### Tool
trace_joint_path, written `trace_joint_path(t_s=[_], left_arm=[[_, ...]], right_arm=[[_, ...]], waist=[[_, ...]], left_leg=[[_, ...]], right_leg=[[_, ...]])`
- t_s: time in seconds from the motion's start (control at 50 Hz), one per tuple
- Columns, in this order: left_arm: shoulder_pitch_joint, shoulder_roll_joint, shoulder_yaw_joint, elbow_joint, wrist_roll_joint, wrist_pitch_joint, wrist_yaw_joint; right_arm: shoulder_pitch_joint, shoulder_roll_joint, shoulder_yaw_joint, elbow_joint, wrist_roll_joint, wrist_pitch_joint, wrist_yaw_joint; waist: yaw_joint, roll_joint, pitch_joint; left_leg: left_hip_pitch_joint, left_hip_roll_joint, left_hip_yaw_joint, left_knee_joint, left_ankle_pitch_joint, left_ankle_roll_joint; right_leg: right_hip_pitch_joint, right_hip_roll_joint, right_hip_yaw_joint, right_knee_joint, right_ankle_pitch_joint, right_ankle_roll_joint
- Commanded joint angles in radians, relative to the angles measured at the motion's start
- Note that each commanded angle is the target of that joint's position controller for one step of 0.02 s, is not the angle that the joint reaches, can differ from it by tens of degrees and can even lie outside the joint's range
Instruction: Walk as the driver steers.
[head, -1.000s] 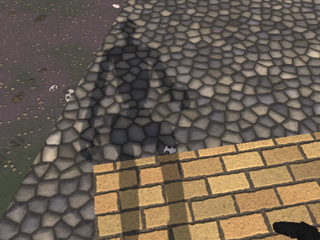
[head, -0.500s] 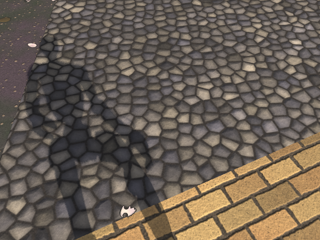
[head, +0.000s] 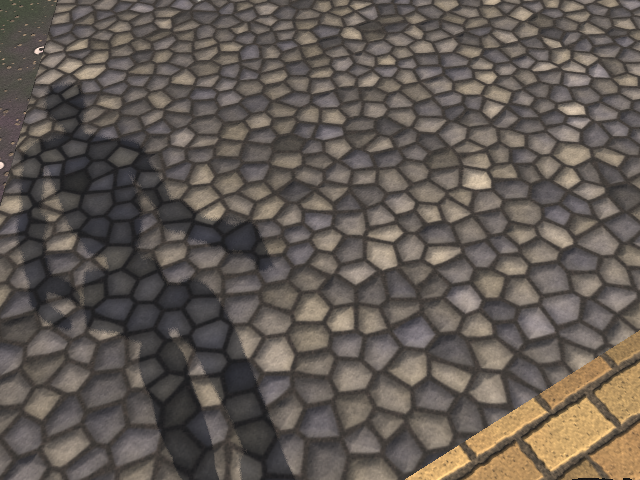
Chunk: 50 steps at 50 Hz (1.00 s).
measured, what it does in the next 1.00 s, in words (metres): walks ahead: left foot, then right foot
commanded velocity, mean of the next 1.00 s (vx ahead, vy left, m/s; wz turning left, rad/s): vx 0.41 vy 0.00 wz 0.15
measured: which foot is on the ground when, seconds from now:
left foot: up 0.00-0.10, down 0.12-0.66, up 0.68-1.00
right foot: down 0.00-0.14, up 0.16-0.62, down 0.64-1.00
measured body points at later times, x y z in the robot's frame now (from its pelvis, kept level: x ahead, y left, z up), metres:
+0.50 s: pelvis +0.28 +0.05 +0.00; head +0.30 +0.05 +0.45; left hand +0.48 +0.29 -0.09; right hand +0.28 -0.23 -0.12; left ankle +0.22 +0.14 -0.74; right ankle +0.45 -0.13 -0.69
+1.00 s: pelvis +0.48 +0.00 +0.00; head +0.53 +0.01 +0.45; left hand +0.53 +0.30 -0.12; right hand +0.69 -0.24 -0.11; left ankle +0.56 +0.15 -0.70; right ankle +0.50 -0.11 -0.74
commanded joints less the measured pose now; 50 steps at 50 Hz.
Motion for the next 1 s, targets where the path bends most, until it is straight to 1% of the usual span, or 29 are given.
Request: trace_joint_path(t_s=[0.02,0.08,0.1,0.12,0.14,0.16,0.18,0.2,0.22,0.24,0.26,0.32,0.36,0.44,0.5,0.56,0.6,0.62,0.64,0.66,0.68,0.7,0.72,0.74,0.76,0.8,0.84,0.94,1.0], left_arm=[[0.059,0.168,0.046,-0.017,-0.005,-0.004,0.007],[0.058,0.180,0.051,-0.002,-0.002,0.009,0.013],[0.037,0.180,0.051,-0.005,-0.002,0.013,0.014],[0.030,0.157,0.040,-0.011,0.004,0.015,0.013],[0.053,0.108,0.019,-0.033,0.025,0.013,0.013],[0.181,0.033,-0.001,-0.033,0.004,-0.004,0.008],[0.123,0.121,0.012,-0.024,-0.008,-0.015,0.005],[0.015,0.162,0.024,-0.051,-0.021,-0.022,0.001],[-0.048,0.153,0.022,-0.066,-0.013,-0.025,0.002],[-0.073,0.142,0.024,-0.073,0.000,-0.027,0.002],[-0.057,0.129,0.027,-0.070,0.004,-0.023,0.001],[-0.034,0.086,0.019,-0.061,0.005,-0.008,0.003],[-0.098,0.072,0.013,-0.082,0.011,-0.005,0.005],[-0.219,0.046,0.002,-0.106,0.008,-0.017,-0.005],[-0.321,0.045,0.000,-0.136,0.002,-0.027,-0.017],[-0.364,0.066,0.006,-0.159,-0.002,-0.041,-0.032],[-0.316,0.095,0.018,-0.147,0.000,-0.050,-0.034],[-0.234,0.118,0.031,-0.124,0.002,-0.053,-0.030],[-0.093,0.166,0.054,-0.087,0.011,-0.055,-0.021],[0.072,0.246,0.073,-0.072,0.034,-0.052,-0.009],[0.068,0.282,0.078,-0.064,0.040,-0.038,-0.013],[0.037,0.182,0.053,-0.086,0.033,-0.033,-0.012],[-0.024,0.137,0.038,-0.092,0.027,-0.032,-0.008],[-0.080,0.115,0.030,-0.090,0.027,-0.030,-0.009],[-0.127,0.092,0.026,-0.084,0.025,-0.028,-0.011],[-0.184,0.089,0.027,-0.072,0.036,-0.034,-0.010],[-0.218,0.115,0.037,-0.060,0.038,-0.036,-0.002],[-0.236,0.151,0.050,-0.035,0.023,-0.008,0.027],[-0.217,0.176,0.058,-0.015,0.007,0.011,0.025]], right_arm=[[-0.128,-0.085,-0.018,-0.100,0.005,-0.025,0.013],[-0.083,-0.106,-0.026,-0.097,0.004,-0.032,0.020],[-0.009,-0.123,-0.037,-0.078,0.003,-0.035,0.017],[0.121,-0.160,-0.055,-0.042,-0.003,-0.037,0.012],[0.284,-0.225,-0.070,-0.022,-0.015,-0.036,0.007],[0.358,-0.268,-0.086,0.017,-0.007,-0.025,0.014],[0.359,-0.176,-0.061,0.014,0.017,-0.021,0.018],[0.285,-0.141,-0.049,0.002,0.015,-0.017,0.013],[0.222,-0.132,-0.042,-0.010,0.002,-0.011,0.010],[0.185,-0.115,-0.036,-0.012,-0.006,-0.009,0.011],[0.168,-0.101,-0.029,-0.013,-0.014,-0.012,0.010],[0.171,-0.108,-0.031,0.005,-0.001,-0.019,0.010],[0.186,-0.136,-0.039,0.020,0.001,-0.017,0.002],[0.226,-0.152,-0.041,0.049,0.011,-0.004,-0.008],[0.297,-0.159,-0.043,0.085,0.020,0.008,-0.010],[0.317,-0.171,-0.049,0.103,0.026,0.026,-0.018],[0.304,-0.188,-0.057,0.105,0.026,0.036,-0.025],[0.283,-0.188,-0.056,0.102,0.027,0.039,-0.026],[0.282,-0.156,-0.045,0.096,0.019,0.038,-0.026],[0.275,-0.086,-0.019,0.059,-0.010,0.036,-0.027],[0.418,-0.007,0.001,0.048,0.011,0.022,-0.026],[0.377,-0.124,-0.026,0.067,0.027,0.021,-0.029],[0.298,-0.162,-0.043,0.046,0.035,0.026,-0.032],[0.270,-0.149,-0.045,0.046,0.027,0.037,-0.037],[0.263,-0.137,-0.051,0.044,0.018,0.052,-0.039],[0.289,-0.093,-0.052,0.040,0.025,0.090,-0.040],[0.261,-0.071,-0.050,0.009,0.020,0.113,-0.042],[0.159,-0.063,-0.047,-0.051,0.011,0.117,-0.015],[0.095,-0.081,-0.055,-0.092,0.009,0.127,0.004]], waist=[[0.024,-0.113,0.022],[-0.011,-0.137,0.011],[-0.057,-0.138,-0.026],[-0.117,-0.117,-0.126],[-0.167,-0.007,-0.283],[-0.124,0.288,-0.382],[-0.161,0.181,-0.321],[-0.164,0.095,-0.179],[-0.142,0.015,-0.101],[-0.120,0.001,-0.048],[-0.091,0.028,-0.044],[-0.067,0.049,-0.038],[-0.076,0.028,-0.015],[-0.116,0.022,0.005],[-0.153,0.014,0.031],[-0.142,0.026,0.043],[-0.102,0.043,0.020],[-0.050,0.042,-0.023],[0.013,0.024,-0.128],[0.071,-0.104,-0.296],[-0.008,-0.390,-0.417],[0.021,-0.259,-0.357],[0.012,-0.200,-0.236],[-0.020,-0.132,-0.181],[-0.049,-0.123,-0.131],[-0.096,-0.162,-0.098],[-0.110,-0.163,-0.067],[-0.084,-0.138,-0.085],[-0.062,-0.131,-0.074]], left_leg=[[0.043,-0.028,0.017,-0.070,-0.007,0.030],[0.093,-0.045,0.031,-0.106,-0.131,0.074],[0.204,-0.072,0.060,-0.137,-0.140,0.097],[0.408,-0.059,0.056,-0.130,-0.101,0.133],[0.713,0.116,-0.143,-0.088,-0.066,0.212],[1.004,0.294,-0.582,-0.204,-0.316,0.354],[0.984,0.285,-0.661,-0.282,-0.524,0.327],[0.859,0.259,-0.526,-0.303,-0.522,0.287],[0.729,0.220,-0.420,-0.322,-0.419,0.269],[0.631,0.188,-0.353,-0.349,-0.319,0.270],[0.573,0.161,-0.302,-0.370,-0.242,0.264],[0.507,0.136,-0.199,-0.422,-0.111,0.281],[0.501,0.135,-0.152,-0.450,-0.052,0.288],[0.504,0.089,-0.044,-0.461,-0.019,0.249],[0.526,0.101,-0.053,-0.439,-0.043,0.245],[0.597,0.141,-0.107,-0.380,-0.037,0.232],[0.618,0.155,-0.137,-0.317,0.013,0.213],[0.601,0.129,-0.120,-0.231,0.113,0.194],[0.528,0.069,-0.084,-0.059,0.136,0.162],[0.338,-0.024,-0.028,0.262,-0.126,0.110],[0.017,-0.146,-0.006,0.552,-0.699,0.054],[-0.045,-0.097,-0.093,0.659,-0.703,0.043],[-0.077,-0.068,-0.072,0.678,-0.644,0.035],[-0.045,-0.032,-0.047,0.658,-0.593,0.020],[-0.010,-0.007,-0.037,0.619,-0.556,0.010],[0.096,0.008,-0.009,0.582,-0.500,-0.004],[0.091,0.011,0.005,0.507,-0.441,-0.019],[0.159,0.015,0.045,0.247,-0.216,-0.001],[0.175,0.004,0.071,0.151,-0.234,0.021]], right_leg=[[-0.002,-0.291,0.154,-0.050,0.244,-0.136],[0.084,-0.325,0.180,0.023,0.388,-0.110],[0.083,-0.298,0.157,0.102,0.537,-0.092],[0.037,-0.241,0.112,0.262,0.618,-0.066],[-0.150,-0.164,0.062,0.552,0.387,-0.027],[-0.514,-0.009,0.001,0.868,-0.244,0.043],[-0.641,-0.055,0.085,0.970,-0.320,0.039],[-0.696,-0.104,0.058,0.980,-0.230,0.036],[-0.673,-0.150,0.017,0.942,-0.148,0.039],[-0.651,-0.179,0.004,0.883,-0.095,0.046],[-0.596,-0.204,0.004,0.846,-0.061,0.050],[-0.559,-0.222,-0.024,0.752,-0.027,0.075],[-0.597,-0.231,-0.035,0.649,0.053,0.094],[-0.555,-0.210,-0.062,0.402,0.275,0.100],[-0.515,-0.179,-0.073,0.291,0.332,0.100],[-0.503,-0.161,-0.051,0.213,0.275,0.082],[-0.413,-0.145,-0.055,0.178,0.212,0.063],[-0.283,-0.127,-0.075,0.143,0.203,0.043],[-0.055,-0.152,-0.063,0.158,0.220,0.009],[0.237,-0.357,0.133,0.205,0.333,-0.053],[0.473,-0.557,0.516,0.116,0.310,-0.194],[0.399,-0.524,0.497,0.085,0.339,-0.172],[0.284,-0.499,0.319,0.095,0.488,-0.145],[0.167,-0.457,0.207,0.086,0.620,-0.131],[0.063,-0.426,0.124,0.063,0.664,-0.124],[-0.090,-0.394,0.018,-0.005,0.656,-0.127],[-0.140,-0.401,-0.048,-0.053,0.648,-0.147],[-0.109,-0.390,-0.187,-0.068,0.569,-0.131],[-0.054,-0.410,-0.207,-0.028,0.513,-0.117]])
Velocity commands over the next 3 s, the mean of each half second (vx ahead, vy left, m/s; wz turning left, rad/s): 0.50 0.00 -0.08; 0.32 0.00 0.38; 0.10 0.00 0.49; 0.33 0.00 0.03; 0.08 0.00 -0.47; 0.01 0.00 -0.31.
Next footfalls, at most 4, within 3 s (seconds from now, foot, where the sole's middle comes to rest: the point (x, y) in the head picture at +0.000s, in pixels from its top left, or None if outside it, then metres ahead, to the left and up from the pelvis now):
0.12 left None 0.25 0.14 -0.78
0.64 right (417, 453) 0.54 -0.11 -0.78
1.12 left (292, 424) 0.58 0.16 -0.78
1.54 right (396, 404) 0.64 -0.06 -0.78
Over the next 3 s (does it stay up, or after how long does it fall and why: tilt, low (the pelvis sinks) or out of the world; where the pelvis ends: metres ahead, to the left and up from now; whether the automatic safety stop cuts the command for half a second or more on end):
stays up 0.78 0.17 -0.01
